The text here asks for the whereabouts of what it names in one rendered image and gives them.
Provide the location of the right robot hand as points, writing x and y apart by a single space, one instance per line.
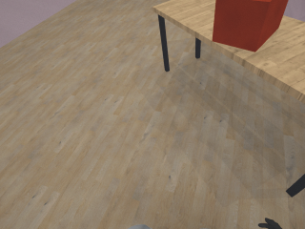
271 224

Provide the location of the table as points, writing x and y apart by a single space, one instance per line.
280 60

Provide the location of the carton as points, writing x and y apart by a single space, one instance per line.
246 24

